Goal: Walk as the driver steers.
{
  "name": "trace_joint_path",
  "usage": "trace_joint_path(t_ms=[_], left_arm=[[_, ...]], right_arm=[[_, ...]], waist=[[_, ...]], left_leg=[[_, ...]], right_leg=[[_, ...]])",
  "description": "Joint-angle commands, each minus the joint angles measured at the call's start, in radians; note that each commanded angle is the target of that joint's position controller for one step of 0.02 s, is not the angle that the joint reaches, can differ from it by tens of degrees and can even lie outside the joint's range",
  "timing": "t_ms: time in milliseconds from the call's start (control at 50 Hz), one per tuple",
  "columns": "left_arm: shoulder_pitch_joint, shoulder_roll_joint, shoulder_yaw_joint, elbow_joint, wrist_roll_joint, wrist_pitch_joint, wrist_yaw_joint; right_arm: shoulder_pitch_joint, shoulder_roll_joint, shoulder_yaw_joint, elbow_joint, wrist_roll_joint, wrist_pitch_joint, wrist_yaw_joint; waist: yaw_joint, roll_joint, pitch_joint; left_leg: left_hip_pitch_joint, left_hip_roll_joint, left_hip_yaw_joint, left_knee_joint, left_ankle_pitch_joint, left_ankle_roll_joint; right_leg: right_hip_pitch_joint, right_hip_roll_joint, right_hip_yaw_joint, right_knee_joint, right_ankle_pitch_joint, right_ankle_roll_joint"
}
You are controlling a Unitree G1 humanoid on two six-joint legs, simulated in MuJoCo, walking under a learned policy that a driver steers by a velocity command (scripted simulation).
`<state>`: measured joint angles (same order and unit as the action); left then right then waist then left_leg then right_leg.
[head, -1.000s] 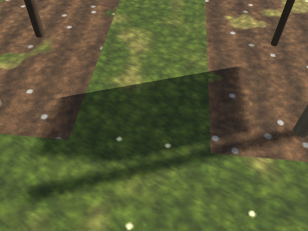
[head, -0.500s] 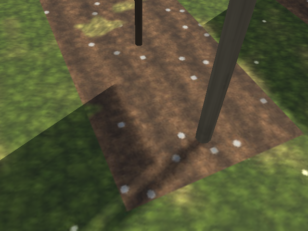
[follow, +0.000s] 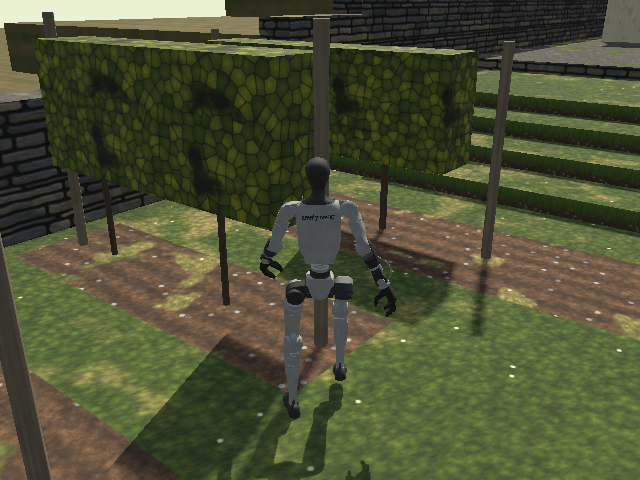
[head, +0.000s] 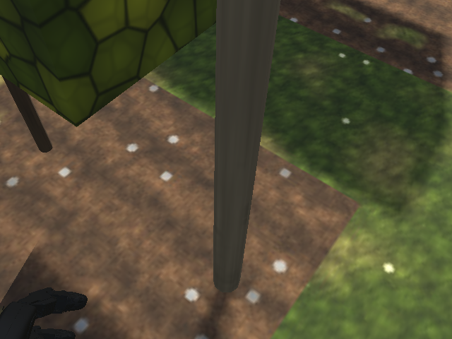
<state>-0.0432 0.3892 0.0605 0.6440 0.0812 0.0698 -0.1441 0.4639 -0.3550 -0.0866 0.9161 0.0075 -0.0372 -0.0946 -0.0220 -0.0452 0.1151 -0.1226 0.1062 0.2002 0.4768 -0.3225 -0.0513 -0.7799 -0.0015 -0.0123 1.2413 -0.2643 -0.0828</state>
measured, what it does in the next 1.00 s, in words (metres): walks ahead, turning right: right foot, then left foot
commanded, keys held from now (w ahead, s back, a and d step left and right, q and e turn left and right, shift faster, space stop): w+e+shift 0.50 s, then w+shift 0.50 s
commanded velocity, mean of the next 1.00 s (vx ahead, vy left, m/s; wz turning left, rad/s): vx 0.72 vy -0.31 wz -0.71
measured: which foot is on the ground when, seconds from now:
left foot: down 0.00-0.26, up 0.28-0.56, down 0.58-0.86, up 0.88-1.00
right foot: up 0.00-0.22, down 0.24-0.60, up 0.62-0.82, down 0.84-1.00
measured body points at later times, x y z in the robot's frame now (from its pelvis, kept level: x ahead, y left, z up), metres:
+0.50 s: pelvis +0.28 -0.13 -0.01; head +0.33 -0.13 +0.44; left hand +0.43 +0.10 -0.14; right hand +0.33 -0.45 -0.11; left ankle +0.39 -0.01 -0.70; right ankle +0.29 -0.17 -0.74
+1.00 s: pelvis +0.52 -0.34 +0.00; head +0.54 -0.37 +0.45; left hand +0.52 -0.01 -0.09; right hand +0.53 -0.66 -0.11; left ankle +0.60 -0.24 -0.66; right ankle +0.39 -0.37 -0.74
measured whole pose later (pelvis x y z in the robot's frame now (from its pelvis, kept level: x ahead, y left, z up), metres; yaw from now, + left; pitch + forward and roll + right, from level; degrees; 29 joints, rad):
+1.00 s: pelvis +0.52 -0.34 +0.00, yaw -41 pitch +1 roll -1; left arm 0.69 0.30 0.04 1.09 0.02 -0.05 -0.01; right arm 0.06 -0.29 -0.02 0.80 -0.03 -0.05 0.03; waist 0.15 0.04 0.05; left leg -0.52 0.05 -0.01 1.11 -0.35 0.06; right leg -0.09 0.07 0.05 0.45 -0.36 -0.05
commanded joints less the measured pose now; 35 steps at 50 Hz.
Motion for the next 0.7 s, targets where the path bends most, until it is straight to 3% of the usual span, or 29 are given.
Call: trace_joint_path(t_ms=[20,60,80,140,180,200,220,240,260,280,300,320,340,360,380,400,420,440,480,520,540,560,580,600,620,640,660,680,700], left_arm=[[0.056,-0.064,-0.041,-0.074,-0.022,0.026,-0.044],[-0.001,-0.066,-0.042,-0.076,-0.028,0.023,-0.048],[-0.038,-0.075,-0.046,-0.082,-0.035,0.022,-0.048],[-0.062,-0.074,-0.043,-0.082,-0.022,0.030,-0.015],[0.044,-0.058,-0.029,-0.067,-0.028,0.023,0.007],[0.134,-0.040,-0.014,-0.040,-0.028,0.022,0.017],[0.190,-0.015,0.006,-0.039,-0.011,0.019,0.033],[0.260,0.013,0.037,-0.022,-0.015,0.017,0.057],[0.268,-0.001,0.048,-0.014,0.008,-0.002,0.074],[0.321,0.130,0.081,-0.016,-0.026,0.016,0.068],[0.358,0.171,0.097,0.002,-0.063,-0.005,0.079],[0.344,0.142,0.091,0.016,-0.079,-0.021,0.089],[0.301,0.094,0.071,0.030,-0.066,-0.038,0.086],[0.265,0.059,0.060,0.011,-0.055,-0.048,0.086],[0.197,0.002,0.041,-0.009,-0.043,-0.043,0.097],[0.190,-0.020,0.028,-0.025,-0.043,-0.048,0.090],[0.154,-0.023,0.023,-0.034,-0.025,-0.052,0.082],[0.152,-0.013,0.016,-0.052,-0.008,-0.051,0.054],[0.227,0.009,0.022,-0.018,-0.019,-0.054,0.031],[0.270,0.005,0.015,-0.005,-0.032,-0.053,0.016],[0.277,-0.013,0.015,-0.001,-0.051,-0.048,0.018],[0.245,-0.017,0.009,-0.012,-0.056,-0.050,0.025],[0.238,-0.005,0.002,-0.010,-0.035,-0.063,0.034],[0.236,-0.028,-0.010,-0.027,-0.049,-0.081,0.039],[0.204,-0.079,-0.026,-0.037,-0.078,-0.075,0.034],[0.158,-0.063,-0.023,-0.034,-0.060,-0.079,0.031],[0.141,-0.039,-0.021,-0.023,-0.046,-0.091,0.032],[0.188,-0.012,-0.012,0.007,-0.047,-0.094,0.029],[0.180,0.030,-0.006,0.022,-0.042,-0.085,0.029]], right_arm=[[-0.097,-0.094,-0.021,-0.047,0.000,-0.002,-0.014],[-0.079,-0.113,-0.037,-0.035,-0.008,-0.001,-0.011],[-0.041,-0.142,-0.051,-0.028,-0.005,-0.008,-0.008],[0.009,-0.151,-0.071,0.000,0.006,-0.001,-0.010],[-0.032,-0.181,-0.082,-0.021,0.005,0.030,-0.012],[-0.050,-0.196,-0.084,-0.030,0.020,0.039,-0.012],[-0.041,-0.208,-0.089,-0.025,0.033,0.042,-0.005],[-0.013,-0.212,-0.089,-0.013,0.030,0.053,-0.006],[0.062,-0.112,-0.060,-0.027,0.002,0.065,0.006],[-0.058,-0.066,-0.041,-0.126,-0.029,0.065,0.019],[-0.183,-0.034,-0.035,-0.176,-0.042,0.080,0.023],[-0.202,-0.030,-0.031,-0.186,-0.044,0.075,0.030],[-0.211,-0.049,-0.038,-0.151,-0.046,0.066,0.021],[-0.186,-0.063,-0.041,-0.146,-0.038,0.064,0.013],[-0.134,-0.060,-0.041,-0.098,-0.045,0.070,0.011],[-0.105,-0.076,-0.046,-0.079,-0.040,0.071,0.016],[-0.083,-0.068,-0.045,-0.048,-0.029,0.067,0.020],[-0.128,-0.083,-0.042,-0.042,-0.010,0.054,0.020],[-0.242,-0.070,-0.037,-0.057,0.021,0.053,0.016],[-0.259,-0.072,-0.032,-0.059,0.020,0.049,0.017],[-0.265,-0.071,-0.038,-0.076,0.015,0.049,-0.007],[-0.223,-0.073,-0.036,-0.064,0.007,0.042,-0.017],[-0.139,-0.118,-0.037,-0.032,0.003,0.018,0.009],[-0.063,-0.179,-0.052,-0.023,-0.019,0.006,0.008],[-0.059,-0.255,-0.075,-0.021,-0.056,0.012,0.012],[-0.122,-0.248,-0.093,-0.040,-0.045,0.018,0.026],[-0.141,-0.207,-0.084,-0.045,-0.024,0.009,0.034],[-0.154,-0.193,-0.081,-0.041,-0.014,-0.005,0.037],[-0.163,-0.152,-0.057,-0.025,-0.006,-0.021,0.037]], waist=[[0.131,0.177,-0.064],[0.112,0.161,-0.041],[0.089,0.155,-0.054],[0.098,0.181,-0.019],[0.161,0.173,-0.076],[0.180,0.199,-0.137],[0.189,0.215,-0.187],[0.205,0.165,-0.249],[0.169,0.003,-0.282],[0.192,-0.123,-0.306],[0.177,0.006,-0.241],[0.135,0.039,-0.208],[0.085,0.143,-0.145],[0.057,0.072,-0.145],[0.040,-0.063,-0.174],[0.018,-0.038,-0.211],[-0.009,-0.008,-0.216],[0.000,0.100,-0.165],[0.062,-0.007,-0.124],[0.065,-0.004,-0.136],[0.060,-0.030,-0.148],[0.019,-0.013,-0.143],[-0.015,0.044,-0.150],[-0.052,0.132,-0.187],[-0.072,0.329,-0.149],[-0.068,0.186,-0.066],[-0.050,0.025,-0.061],[-0.025,-0.031,-0.115],[-0.011,0.014,-0.126]], left_leg=[[-0.087,0.254,-0.035,-0.145,0.875,0.106],[-0.079,0.226,0.015,-0.182,0.799,0.104],[-0.004,0.204,0.036,-0.206,0.770,0.097],[0.132,0.249,0.086,-0.183,0.871,0.086],[0.121,0.249,0.130,-0.017,1.094,0.085],[0.136,0.264,0.114,0.116,1.218,0.098],[0.152,0.268,0.095,0.251,1.199,0.112],[0.066,0.226,0.089,0.503,1.167,0.128],[-0.288,0.115,0.075,0.886,0.485,0.051],[-0.613,-0.133,0.018,1.147,-0.343,0.009],[-0.656,-0.074,-0.154,1.142,-0.314,0.021],[-0.571,-0.039,-0.210,1.009,-0.272,0.036],[-0.490,0.013,-0.235,0.850,-0.215,0.048],[-0.410,0.003,-0.237,0.769,-0.228,0.041],[-0.368,-0.029,-0.181,0.858,-0.295,0.021],[-0.308,-0.003,-0.226,0.841,-0.295,0.018],[-0.220,0.010,-0.222,0.747,-0.292,0.017],[-0.166,0.046,-0.259,0.496,-0.215,0.024],[-0.067,-0.024,-0.222,0.335,-0.104,0.009],[-0.069,-0.056,-0.223,0.221,-0.018,0.014],[-0.033,-0.068,-0.240,0.179,0.016,0.015],[0.008,-0.061,-0.247,0.095,0.064,0.025],[0.079,-0.043,-0.251,0.011,0.125,0.060],[0.229,0.094,-0.436,-0.079,-0.057,0.132],[0.285,0.298,-0.777,-0.225,-0.293,0.271],[0.210,0.444,-0.972,-0.246,-0.357,0.347],[0.185,0.446,-0.933,-0.235,-0.347,0.341],[0.215,0.421,-0.828,-0.231,-0.227,0.298],[0.213,0.337,-0.655,-0.220,-0.106,0.252]], right_leg=[[0.121,-0.083,0.023,-0.211,0.212,-0.015],[0.179,-0.081,-0.023,-0.359,0.325,-0.028],[0.173,-0.072,-0.053,-0.429,0.366,-0.039],[0.160,-0.084,-0.092,-0.498,0.286,-0.048],[0.332,-0.027,-0.143,-0.547,0.179,-0.072],[0.418,0.010,-0.180,-0.549,0.073,-0.084],[0.491,0.036,-0.188,-0.626,-0.025,-0.094],[0.675,0.125,-0.187,-0.674,-0.195,-0.131],[0.936,0.066,0.003,-0.726,-0.039,-0.261],[1.064,-0.169,0.508,-0.866,0.049,-0.441],[0.947,-0.196,0.549,-0.932,0.234,-0.377],[0.830,-0.187,0.499,-0.943,0.281,-0.329],[0.691,-0.128,0.403,-0.954,0.189,-0.257],[0.591,-0.115,0.428,-0.976,0.205,-0.274],[0.560,-0.063,0.419,-0.925,0.470,-0.292],[0.502,-0.049,0.391,-0.890,0.486,-0.301],[0.387,-0.028,0.380,-0.882,0.411,-0.282],[0.284,-0.059,0.429,-0.970,0.074,-0.251],[0.232,-0.027,0.523,-1.052,-0.112,-0.227],[0.337,-0.015,0.551,-1.018,-0.209,-0.196],[0.355,0.038,0.542,-0.962,-0.150,-0.151],[0.364,0.051,0.519,-0.909,-0.119,-0.116],[0.364,0.056,0.466,-0.808,-0.103,-0.089],[0.237,0.102,0.406,-0.646,-0.111,-0.046],[0.079,0.184,0.223,-0.440,-0.140,-0.001],[-0.056,0.085,0.209,-0.207,-0.146,0.009],[-0.085,0.047,0.256,-0.110,-0.068,0.021],[-0.052,0.046,0.277,-0.083,0.010,0.036],[-0.007,0.036,0.248,-0.069,0.026,0.038]])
